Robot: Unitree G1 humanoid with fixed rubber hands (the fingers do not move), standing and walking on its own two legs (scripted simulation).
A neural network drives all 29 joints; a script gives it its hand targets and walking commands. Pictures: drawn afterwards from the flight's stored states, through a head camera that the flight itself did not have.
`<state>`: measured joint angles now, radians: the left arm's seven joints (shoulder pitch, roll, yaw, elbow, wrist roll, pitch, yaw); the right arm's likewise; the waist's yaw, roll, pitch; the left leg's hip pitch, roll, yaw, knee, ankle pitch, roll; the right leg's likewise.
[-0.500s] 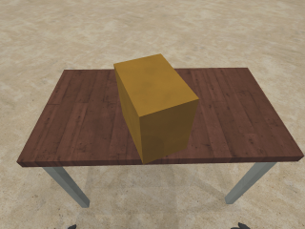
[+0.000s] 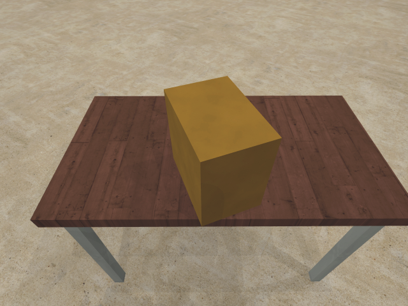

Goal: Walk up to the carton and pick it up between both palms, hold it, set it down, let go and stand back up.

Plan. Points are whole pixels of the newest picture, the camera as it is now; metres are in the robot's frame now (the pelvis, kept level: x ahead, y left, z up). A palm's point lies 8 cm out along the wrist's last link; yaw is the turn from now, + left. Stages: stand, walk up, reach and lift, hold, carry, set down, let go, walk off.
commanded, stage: walk up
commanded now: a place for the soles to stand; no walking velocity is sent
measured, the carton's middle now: (214, 150) +0.47 -0.01 +0.03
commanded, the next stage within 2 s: stand in 1.18 s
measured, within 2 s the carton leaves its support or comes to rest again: neither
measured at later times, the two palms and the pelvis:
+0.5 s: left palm (92, 300) +0.17 +0.25 -0.10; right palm out of the picture +0.09 -0.25 -0.11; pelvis +0.06 +0.00 +0.00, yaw -3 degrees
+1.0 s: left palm (92, 293) +0.18 +0.25 -0.10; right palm out of the picture +0.13 -0.25 -0.10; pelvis +0.07 +0.00 +0.01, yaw -6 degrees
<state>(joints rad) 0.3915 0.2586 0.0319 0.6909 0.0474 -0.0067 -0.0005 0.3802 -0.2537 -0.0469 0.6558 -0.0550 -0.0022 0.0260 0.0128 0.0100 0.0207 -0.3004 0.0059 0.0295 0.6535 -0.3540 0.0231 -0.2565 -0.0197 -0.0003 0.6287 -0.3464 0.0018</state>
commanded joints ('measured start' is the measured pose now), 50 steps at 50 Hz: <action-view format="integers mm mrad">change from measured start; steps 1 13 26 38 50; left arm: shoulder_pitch -84 37 -85 -77 -73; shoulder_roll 91 58 94 127 131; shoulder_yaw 21 27 4 2 4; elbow -114 -126 -104 -86 -83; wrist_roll -14 -3 -39 -34 -36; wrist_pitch -15 -24 -9 -18 -22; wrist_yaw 1 13 9 16 17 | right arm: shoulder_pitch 126 -5 -18 -32 -48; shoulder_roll -151 -165 -140 -137 -143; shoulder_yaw -59 -3 2 11 13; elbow -77 -41 -51 -55 -27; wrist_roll -6 49 54 50 50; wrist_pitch -53 -3 -23 -3 1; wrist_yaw -6 -36 -21 -28 -29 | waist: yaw -97 15 7 -19 -19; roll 57 94 5 -7 -8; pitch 41 -19 91 -23 -25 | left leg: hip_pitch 216 -43 -80 86 109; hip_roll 121 162 136 111 115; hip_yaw -254 -74 -143 -56 -27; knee -289 -113 -282 -213 -215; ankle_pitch -172 396 72 190 165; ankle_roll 67 83 34 31 19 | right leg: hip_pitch -338 120 6 -4 -9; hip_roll -29 36 -30 -58 -57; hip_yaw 70 -40 94 127 160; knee -7 -109 -90 -104 -116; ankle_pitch -231 240 184 319 337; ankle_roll -42 -17 -27 -42 -52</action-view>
